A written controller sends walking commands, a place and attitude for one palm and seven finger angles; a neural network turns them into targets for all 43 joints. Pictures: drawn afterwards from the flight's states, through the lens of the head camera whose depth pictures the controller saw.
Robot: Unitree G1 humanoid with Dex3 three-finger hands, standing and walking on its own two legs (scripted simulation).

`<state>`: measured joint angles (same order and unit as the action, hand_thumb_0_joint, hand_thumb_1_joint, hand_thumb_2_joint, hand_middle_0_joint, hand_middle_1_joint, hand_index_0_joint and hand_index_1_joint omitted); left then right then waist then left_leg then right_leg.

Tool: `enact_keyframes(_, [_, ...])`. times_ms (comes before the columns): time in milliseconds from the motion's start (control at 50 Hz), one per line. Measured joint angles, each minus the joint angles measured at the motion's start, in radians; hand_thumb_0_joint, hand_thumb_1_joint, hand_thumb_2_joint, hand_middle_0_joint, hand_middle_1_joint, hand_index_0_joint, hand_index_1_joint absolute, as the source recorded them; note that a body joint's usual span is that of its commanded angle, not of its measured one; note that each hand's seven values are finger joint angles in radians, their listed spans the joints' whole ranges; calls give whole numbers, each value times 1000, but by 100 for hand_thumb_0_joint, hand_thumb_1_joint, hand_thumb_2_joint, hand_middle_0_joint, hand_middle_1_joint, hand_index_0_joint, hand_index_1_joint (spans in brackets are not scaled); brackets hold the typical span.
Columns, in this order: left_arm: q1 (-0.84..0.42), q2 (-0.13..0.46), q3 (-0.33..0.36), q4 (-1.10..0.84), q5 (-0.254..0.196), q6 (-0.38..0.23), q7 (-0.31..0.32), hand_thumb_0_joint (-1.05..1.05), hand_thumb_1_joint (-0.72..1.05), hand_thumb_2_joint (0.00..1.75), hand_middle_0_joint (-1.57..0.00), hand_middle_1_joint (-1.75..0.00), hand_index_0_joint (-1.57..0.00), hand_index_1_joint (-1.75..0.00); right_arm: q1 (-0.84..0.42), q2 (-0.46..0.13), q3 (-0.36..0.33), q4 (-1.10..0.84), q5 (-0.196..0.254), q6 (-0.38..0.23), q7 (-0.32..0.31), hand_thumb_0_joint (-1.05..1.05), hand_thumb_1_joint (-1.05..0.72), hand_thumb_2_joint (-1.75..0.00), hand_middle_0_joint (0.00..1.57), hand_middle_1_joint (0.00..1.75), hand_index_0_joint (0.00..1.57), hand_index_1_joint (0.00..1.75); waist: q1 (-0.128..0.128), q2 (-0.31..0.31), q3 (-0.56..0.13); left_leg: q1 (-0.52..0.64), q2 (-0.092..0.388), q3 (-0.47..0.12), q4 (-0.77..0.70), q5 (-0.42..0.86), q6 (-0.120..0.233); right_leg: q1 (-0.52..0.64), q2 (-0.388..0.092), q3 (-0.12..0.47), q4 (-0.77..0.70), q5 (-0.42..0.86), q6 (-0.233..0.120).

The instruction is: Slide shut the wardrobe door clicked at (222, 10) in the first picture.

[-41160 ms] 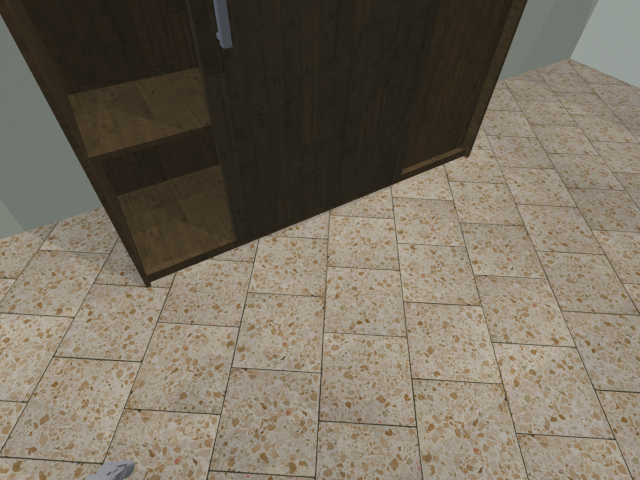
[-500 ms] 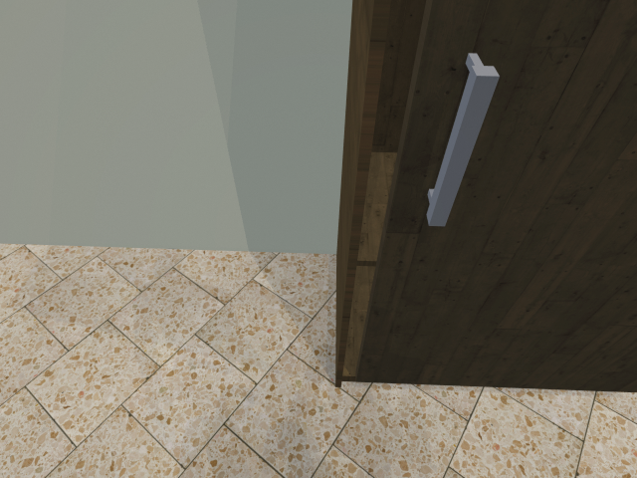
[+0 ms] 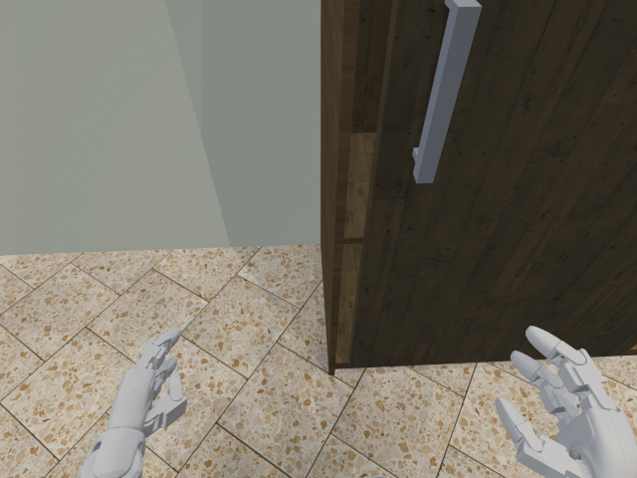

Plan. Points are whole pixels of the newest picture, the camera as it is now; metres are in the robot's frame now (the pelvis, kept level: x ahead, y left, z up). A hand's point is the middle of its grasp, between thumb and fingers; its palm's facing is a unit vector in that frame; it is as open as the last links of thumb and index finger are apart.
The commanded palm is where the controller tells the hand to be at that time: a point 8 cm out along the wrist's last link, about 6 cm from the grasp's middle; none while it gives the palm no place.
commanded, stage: raise the hand with hooked fingers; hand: right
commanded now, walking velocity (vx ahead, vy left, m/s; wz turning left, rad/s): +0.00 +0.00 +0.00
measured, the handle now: (436, 97) +0.53 -0.14 +0.23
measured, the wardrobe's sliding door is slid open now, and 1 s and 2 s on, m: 0.04 0.04 0.04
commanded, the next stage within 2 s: move the hooked fingers beside the handle in 1.56 s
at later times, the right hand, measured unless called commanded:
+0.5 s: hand (581, 319) +0.25 -0.24 +0.15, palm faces -0.02 +1.00 -0.08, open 12.3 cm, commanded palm +0.21 -0.30 +0.17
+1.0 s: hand out of the picture +0.28 -0.29 +0.24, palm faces +0.04 +0.99 -0.12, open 14.0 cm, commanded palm +0.25 -0.34 +0.25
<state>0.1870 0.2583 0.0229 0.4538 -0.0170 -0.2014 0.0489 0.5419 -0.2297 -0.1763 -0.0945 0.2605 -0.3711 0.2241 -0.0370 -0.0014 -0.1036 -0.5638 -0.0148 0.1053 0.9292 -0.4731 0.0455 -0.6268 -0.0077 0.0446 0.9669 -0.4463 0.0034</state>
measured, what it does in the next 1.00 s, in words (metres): stands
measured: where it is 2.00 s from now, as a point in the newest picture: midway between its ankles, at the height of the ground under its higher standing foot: outside the picture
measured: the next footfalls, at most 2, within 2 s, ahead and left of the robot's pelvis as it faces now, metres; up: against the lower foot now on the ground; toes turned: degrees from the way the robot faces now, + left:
none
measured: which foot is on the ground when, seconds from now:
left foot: down 0.00-1.00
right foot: down 0.00-1.00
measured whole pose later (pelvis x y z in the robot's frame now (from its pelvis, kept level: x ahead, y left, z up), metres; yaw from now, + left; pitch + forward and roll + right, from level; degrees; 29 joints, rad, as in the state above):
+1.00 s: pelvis +0.01 -0.02 +0.05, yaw +0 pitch -2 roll +1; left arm 0.20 0.25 -0.11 0.61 -0.07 -0.26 0.11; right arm -0.11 -0.49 -0.46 0.06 0.35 0.17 0.46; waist -0.06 -0.05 -0.03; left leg -0.17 0.00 0.08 0.49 -0.29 0.01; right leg -0.23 0.02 0.03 0.55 -0.27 -0.02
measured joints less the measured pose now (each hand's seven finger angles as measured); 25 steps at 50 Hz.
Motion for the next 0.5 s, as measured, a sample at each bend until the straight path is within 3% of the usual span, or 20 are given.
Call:
enact_keyframes(80, [12,-14,-49,65,-12,-16,13,1,91,89,-20,-30,-20,-30,-99,-34,-14,-7,29,-14,72,1,-37,-67,23,63,23,63,-5,-28,23,20,-6,26,-25,14,3,2,-3,27,0,9,5])
enact_keyframes(180, [50,-48,-88,127,-25,-26,28,1,91,89,-21,-30,-20,-30,-208,-78,-43,49,66,122,146,1,-25,-62,24,71,24,71,17,-46,27,66,-9,5,-97,53,-2,58,-7,7,-78,43,2])
enact_keyframes(240, [83,-52,-91,140,-26,-39,33,2,90,89,-21,-30,-20,-30,-227,-94,-85,73,91,184,145,1,-18,-59,25,75,25,75,37,-48,25,96,-10,-14,-142,74,-7,99,-7,-12,-133,63,-2])
enact_keyframes(300, [111,-36,-83,148,-26,-60,33,2,90,89,-21,-30,-20,-30,-238,-101,-123,75,106,201,132,1,-11,-56,26,80,26,80,44,-46,28,121,-9,-27,-177,90,-12,130,-6,-25,-172,76,-7])
enact_keyframes(500, [110,33,-46,171,-40,-117,46,2,91,89,-20,-30,-20,-30,-291,-119,-152,37,102,252,134,0,12,-46,27,95,27,95,28,-40,46,218,6,-41,-258,115,-30,227,10,-39,-251,97,-25])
